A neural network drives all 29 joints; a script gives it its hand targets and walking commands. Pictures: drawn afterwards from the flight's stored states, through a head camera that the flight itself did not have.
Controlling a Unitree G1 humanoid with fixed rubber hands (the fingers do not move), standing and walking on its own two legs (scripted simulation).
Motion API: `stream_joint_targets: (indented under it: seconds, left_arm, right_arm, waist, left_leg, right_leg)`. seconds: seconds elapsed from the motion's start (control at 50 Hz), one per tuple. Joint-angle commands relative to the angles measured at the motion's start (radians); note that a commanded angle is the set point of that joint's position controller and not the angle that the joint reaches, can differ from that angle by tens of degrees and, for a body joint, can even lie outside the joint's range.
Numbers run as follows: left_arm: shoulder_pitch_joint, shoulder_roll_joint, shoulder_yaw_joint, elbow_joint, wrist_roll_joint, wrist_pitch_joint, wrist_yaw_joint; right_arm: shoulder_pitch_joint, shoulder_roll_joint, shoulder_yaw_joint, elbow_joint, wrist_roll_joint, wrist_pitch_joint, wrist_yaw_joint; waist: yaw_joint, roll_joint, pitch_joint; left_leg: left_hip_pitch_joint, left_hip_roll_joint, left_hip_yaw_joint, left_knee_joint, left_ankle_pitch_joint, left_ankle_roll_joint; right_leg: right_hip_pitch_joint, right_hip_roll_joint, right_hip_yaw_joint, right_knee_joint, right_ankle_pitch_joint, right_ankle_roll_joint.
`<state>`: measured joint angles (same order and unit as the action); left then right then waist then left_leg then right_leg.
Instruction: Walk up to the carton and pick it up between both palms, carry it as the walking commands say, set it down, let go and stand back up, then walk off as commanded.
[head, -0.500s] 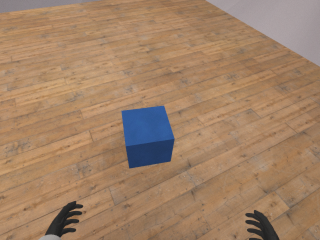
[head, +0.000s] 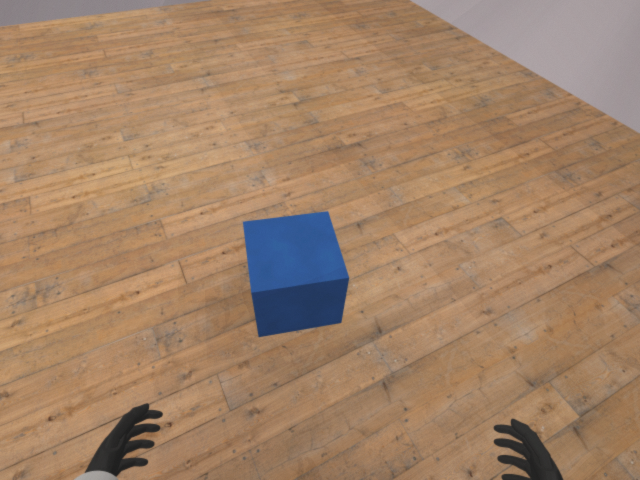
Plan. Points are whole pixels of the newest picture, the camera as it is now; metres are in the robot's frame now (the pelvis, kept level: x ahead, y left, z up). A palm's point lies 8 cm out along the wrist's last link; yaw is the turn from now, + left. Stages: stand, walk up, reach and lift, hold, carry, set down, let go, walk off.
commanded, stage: stand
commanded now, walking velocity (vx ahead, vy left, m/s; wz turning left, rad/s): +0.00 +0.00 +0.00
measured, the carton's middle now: (293, 273) +0.83 +0.09 -0.61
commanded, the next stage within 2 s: walk up in 0.54 s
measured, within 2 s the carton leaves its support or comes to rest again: neither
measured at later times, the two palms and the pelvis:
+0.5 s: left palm out of the picture +0.13 +0.27 -0.08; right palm out of the picture +0.12 -0.28 -0.07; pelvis -0.01 +0.00 +0.00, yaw +0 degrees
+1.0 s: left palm out of the picture +0.09 +0.33 -0.09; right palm out of the picture +0.14 -0.29 -0.06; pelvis +0.02 +0.02 +0.00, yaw +2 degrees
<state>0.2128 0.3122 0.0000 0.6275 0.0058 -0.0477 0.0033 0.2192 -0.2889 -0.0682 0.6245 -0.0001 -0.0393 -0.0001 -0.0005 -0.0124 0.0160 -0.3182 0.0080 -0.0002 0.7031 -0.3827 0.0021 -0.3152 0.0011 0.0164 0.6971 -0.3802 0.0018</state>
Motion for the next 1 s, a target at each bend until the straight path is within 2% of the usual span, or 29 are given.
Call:
stream_joint_targets:
  seconds: [0.0, 0.06, 0.12, 0.18, 0.22, 0.24, 0.28, 0.3, 0.34, 0.36, 0.38, 0.4, 0.44, 0.54, 0.56, 0.64, 0.7, 0.72, 0.74, 0.78, 0.8, 0.82, 0.84, 0.88, 0.9, 0.92, 0.94, 0.96, 0.98]
  left_arm:
    - [-0.070, 0.219, 0.076, -0.022, 0.012, -0.022, 0.012]
    - [-0.051, 0.218, 0.079, -0.027, 0.009, -0.028, 0.010]
    - [-0.053, 0.223, 0.079, -0.022, 0.011, -0.027, 0.007]
    - [-0.061, 0.214, 0.073, -0.022, 0.012, -0.028, 0.004]
    - [-0.064, 0.233, 0.077, -0.016, 0.004, -0.028, 0.006]
    - [-0.065, 0.230, 0.085, -0.004, 0.005, -0.028, 0.011]
    - [-0.066, 0.242, 0.085, -0.016, 0.005, -0.021, 0.006]
    - [-0.058, 0.220, 0.082, -0.022, 0.001, -0.021, 0.005]
    - [-0.063, 0.216, 0.075, 0.001, 0.011, -0.023, 0.007]
    - [-0.047, 0.219, 0.075, 0.009, 0.009, -0.022, 0.010]
    - [-0.070, 0.234, 0.077, 0.015, 0.019, -0.021, 0.008]
    - [-0.080, 0.220, 0.069, 0.005, 0.016, -0.024, 0.008]
    - [-0.074, 0.217, 0.075, 0.005, 0.008, -0.022, 0.003]
    - [-0.069, 0.232, 0.072, 0.036, 0.020, -0.024, 0.001]
    - [-0.067, 0.250, 0.084, 0.035, 0.005, -0.018, 0.006]
    - [-0.085, 0.237, 0.073, 0.051, 0.002, -0.022, 0.015]
    - [-0.075, 0.239, 0.072, 0.054, 0.010, -0.018, 0.009]
    - [0.052, 0.342, 0.123, 0.027, 0.020, -0.044, -0.007]
    - [0.068, 0.333, 0.126, 0.042, 0.031, -0.047, -0.014]
    - [0.095, 0.362, 0.144, 0.034, 0.043, -0.052, -0.021]
    - [0.157, 0.372, 0.148, 0.049, 0.039, -0.059, -0.023]
    - [0.162, 0.393, 0.145, 0.049, 0.046, -0.072, -0.016]
    - [0.144, 0.384, 0.155, 0.031, 0.042, -0.078, -0.016]
    - [0.100, 0.399, 0.150, 0.012, 0.039, -0.076, -0.014]
    - [0.084, 0.387, 0.143, 0.010, 0.040, -0.072, -0.017]
    - [0.069, 0.374, 0.129, 0.017, 0.039, -0.065, -0.022]
    - [0.033, 0.328, 0.111, -0.011, 0.030, -0.059, -0.022]
    - [-0.013, 0.232, 0.088, -0.038, 0.014, -0.063, -0.018]
    - [-0.021, 0.261, 0.093, -0.048, 0.031, -0.052, -0.008]
  right_arm:
    - [-0.078, -0.228, -0.040, -0.024, -0.025, -0.028, -0.007]
    - [-0.088, -0.255, -0.047, -0.020, -0.029, -0.032, -0.003]
    - [-0.066, -0.239, -0.042, -0.016, -0.024, -0.019, -0.011]
    - [-0.089, -0.251, -0.047, -0.025, -0.028, -0.028, -0.009]
    - [-0.075, -0.229, -0.043, -0.017, -0.028, -0.030, -0.001]
    - [-0.071, -0.246, -0.040, -0.006, -0.031, -0.032, -0.007]
    - [-0.079, -0.239, -0.042, 0.002, -0.027, -0.033, -0.005]
    - [-0.084, -0.253, -0.043, 0.007, -0.024, -0.026, -0.010]
    - [-0.081, -0.232, -0.034, 0.011, -0.025, -0.030, -0.008]
    - [-0.084, -0.241, -0.035, 0.007, -0.025, -0.032, -0.006]
    - [-0.093, -0.236, -0.037, 0.006, -0.028, -0.028, -0.004]
    - [-0.084, -0.239, -0.036, 0.012, -0.024, -0.025, -0.001]
    - [-0.085, -0.237, -0.031, 0.025, -0.023, -0.028, -0.004]
    - [-0.088, -0.235, -0.037, 0.026, -0.026, -0.024, -0.002]
    - [-0.078, -0.267, -0.043, 0.042, -0.029, -0.021, -0.001]
    - [-0.084, -0.248, -0.042, 0.048, -0.022, -0.031, 0.001]
    - [-0.097, -0.267, -0.044, 0.063, -0.025, -0.028, -0.002]
    - [0.045, -0.338, -0.068, 0.014, -0.027, -0.038, 0.026]
    - [0.026, -0.337, -0.076, 0.018, -0.032, -0.037, 0.038]
    - [-0.006, -0.323, -0.073, 0.009, -0.037, -0.036, 0.048]
    - [-0.030, -0.304, -0.073, -0.001, -0.040, -0.038, 0.054]
    - [0.007, -0.272, -0.065, 0.001, -0.042, -0.044, 0.053]
    - [-0.023, -0.297, -0.070, -0.007, -0.047, -0.052, 0.055]
    - [0.016, -0.290, -0.075, -0.012, -0.046, -0.060, 0.057]
    - [0.030, -0.285, -0.077, 0.001, -0.038, -0.063, 0.060]
    - [0.104, -0.278, -0.078, 0.030, -0.036, -0.073, 0.059]
    - [0.234, -0.289, -0.086, 0.064, -0.037, -0.084, 0.045]
    - [0.330, -0.393, -0.116, 0.082, -0.052, -0.094, 0.032]
    - [0.312, -0.442, -0.121, 0.048, -0.036, -0.095, 0.026]
  waist:
    - [-0.011, 0.025, -0.040]
    - [0.004, 0.033, -0.071]
    - [0.007, -0.016, -0.034]
    - [0.009, 0.034, -0.079]
    - [0.009, -0.026, -0.086]
    - [0.006, 0.036, -0.058]
    - [-0.001, 0.038, -0.075]
    - [0.023, 0.048, -0.056]
    - [0.010, 0.009, -0.065]
    - [0.012, 0.049, -0.038]
    - [-0.007, 0.014, -0.003]
    - [0.006, -0.019, -0.015]
    - [0.008, 0.039, -0.005]
    - [-0.013, 0.004, -0.015]
    - [0.004, 0.045, -0.006]
    - [-0.002, -0.035, -0.032]
    - [0.017, 0.026, -0.048]
    - [0.000, 0.085, -0.153]
    - [0.016, 0.017, -0.028]
    - [0.028, -0.040, 0.130]
    - [0.048, -0.076, 0.148]
    - [0.036, -0.165, 0.080]
    - [0.061, -0.122, 0.042]
    - [0.032, -0.115, 0.007]
    - [0.020, -0.116, 0.005]
    - [-0.030, -0.097, 0.006]
    - [-0.090, -0.037, -0.071]
    - [-0.148, 0.274, -0.076]
    - [-0.120, 0.252, -0.017]
  left_leg:
    - [0.030, 0.080, -0.084, -0.096, 0.304, 0.082]
    - [0.027, 0.093, -0.104, -0.092, 0.295, 0.089]
    - [0.016, 0.089, -0.106, -0.100, 0.269, 0.088]
    - [0.042, 0.094, -0.100, -0.106, 0.275, 0.086]
    - [0.040, 0.084, -0.086, -0.114, 0.283, 0.086]
    - [0.062, 0.083, -0.097, -0.125, 0.286, 0.084]
    - [0.049, 0.093, -0.095, -0.115, 0.321, 0.081]
    - [0.029, 0.090, -0.104, -0.117, 0.284, 0.081]
    - [0.025, 0.107, -0.127, -0.144, 0.255, 0.083]
    - [0.023, 0.093, -0.116, -0.139, 0.232, 0.087]
    - [0.006, 0.079, -0.104, -0.142, 0.202, 0.082]
    - [0.014, 0.084, -0.097, -0.139, 0.202, 0.075]
    - [0.001, 0.097, -0.130, -0.163, 0.168, 0.087]
    - [0.013, 0.080, -0.093, -0.141, 0.171, 0.079]
    - [0.000, 0.086, -0.112, -0.165, 0.175, 0.082]
    - [0.030, 0.082, -0.094, -0.146, 0.246, 0.075]
    - [0.022, 0.102, -0.144, -0.164, 0.250, 0.088]
    - [0.004, 0.085, -0.188, -0.124, -0.089, 0.133]
    - [-0.131, 0.074, -0.235, -0.127, -0.365, 0.148]
    - [-0.335, 0.041, -0.201, -0.091, -0.417, 0.121]
    - [-0.391, 0.007, -0.114, -0.018, -0.281, 0.102]
    - [-0.399, 0.007, -0.018, 0.089, -0.115, 0.080]
    - [-0.391, 0.030, -0.004, 0.117, -0.058, 0.065]
    - [-0.292, 0.048, 0.005, 0.015, -0.066, 0.071]
    - [-0.199, 0.047, 0.019, -0.076, -0.029, 0.080]
    - [-0.073, 0.018, 0.023, -0.187, 0.006, 0.088]
    - [0.198, 0.004, -0.052, -0.211, 0.026, 0.093]
    - [0.417, 0.207, -0.508, -0.356, 0.049, 0.144]
    - [0.470, 0.326, -0.674, -0.382, 0.243, 0.192]
  right_leg:
    - [0.008, -0.091, 0.086, -0.090, 0.314, -0.085]
    - [0.019, -0.089, 0.076, -0.070, 0.316, -0.086]
    - [0.000, -0.090, 0.082, -0.078, 0.280, -0.081]
    - [0.027, -0.089, 0.070, -0.080, 0.278, -0.079]
    - [0.033, -0.094, 0.083, -0.083, 0.304, -0.092]
    - [-0.004, -0.091, 0.099, -0.080, 0.270, -0.090]
    - [0.007, -0.082, 0.068, -0.063, 0.299, -0.087]
    - [0.001, -0.082, 0.072, -0.067, 0.266, -0.081]
    - [0.022, -0.076, 0.062, -0.075, 0.240, -0.079]
    - [-0.001, -0.074, 0.070, -0.090, 0.227, -0.080]
    - [-0.018, -0.077, 0.088, -0.104, 0.212, -0.086]
    - [-0.015, -0.086, 0.087, -0.118, 0.191, -0.088]
    - [-0.019, -0.079, 0.095, -0.120, 0.170, -0.093]
    - [0.007, -0.089, 0.087, -0.143, 0.191, -0.083]
    - [0.006, -0.080, 0.084, -0.131, 0.203, -0.081]
    - [0.022, -0.098, 0.094, -0.122, 0.255, -0.081]
    - [0.052, -0.090, 0.084, -0.119, 0.251, -0.084]
    - [0.087, -0.076, 0.101, -0.077, -0.159, -0.106]
    - [0.030, -0.092, 0.160, -0.122, -0.352, -0.123]
    - [0.016, -0.161, 0.294, -0.239, -0.529, -0.166]
    - [0.091, -0.213, 0.384, -0.331, -0.540, -0.200]
    - [0.188, -0.313, 0.446, -0.370, -0.461, -0.249]
    - [0.236, -0.352, 0.450, -0.361, -0.292, -0.280]
    - [0.218, -0.344, 0.373, -0.296, -0.082, -0.272]
    - [0.157, -0.293, 0.290, -0.259, -0.060, -0.241]
    - [0.068, -0.260, 0.215, -0.184, 0.021, -0.203]
    - [-0.095, -0.164, 0.092, 0.049, 0.147, -0.138]
    - [-0.429, 0.015, -0.045, 0.424, 0.058, -0.048]
    - [-0.606, -0.005, -0.010, 0.438, -0.147, -0.037]
